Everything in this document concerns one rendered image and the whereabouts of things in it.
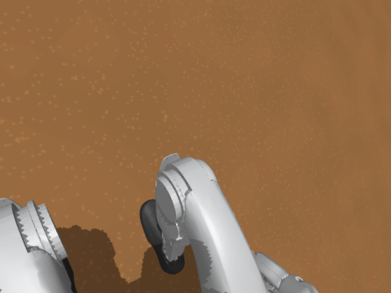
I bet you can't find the right robot arm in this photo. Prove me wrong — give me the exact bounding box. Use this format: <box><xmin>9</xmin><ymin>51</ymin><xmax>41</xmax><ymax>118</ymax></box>
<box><xmin>279</xmin><ymin>274</ymin><xmax>319</xmax><ymax>293</ymax></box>

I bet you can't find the right robot hand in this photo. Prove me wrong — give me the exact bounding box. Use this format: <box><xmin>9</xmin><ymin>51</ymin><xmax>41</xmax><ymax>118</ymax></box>
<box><xmin>252</xmin><ymin>251</ymin><xmax>290</xmax><ymax>293</ymax></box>

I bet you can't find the left robot foot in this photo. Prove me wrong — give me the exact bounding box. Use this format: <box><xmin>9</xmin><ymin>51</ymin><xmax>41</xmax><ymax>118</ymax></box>
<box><xmin>62</xmin><ymin>258</ymin><xmax>77</xmax><ymax>293</ymax></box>

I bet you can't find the right robot foot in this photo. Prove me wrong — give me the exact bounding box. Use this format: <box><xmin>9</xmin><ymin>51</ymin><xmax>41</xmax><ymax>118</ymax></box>
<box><xmin>140</xmin><ymin>199</ymin><xmax>185</xmax><ymax>275</ymax></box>

